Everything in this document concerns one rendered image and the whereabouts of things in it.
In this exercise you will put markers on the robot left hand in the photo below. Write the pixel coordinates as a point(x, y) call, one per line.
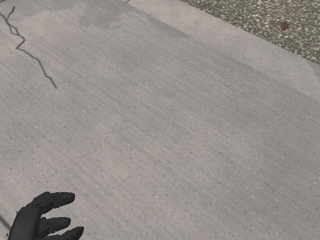
point(28, 224)

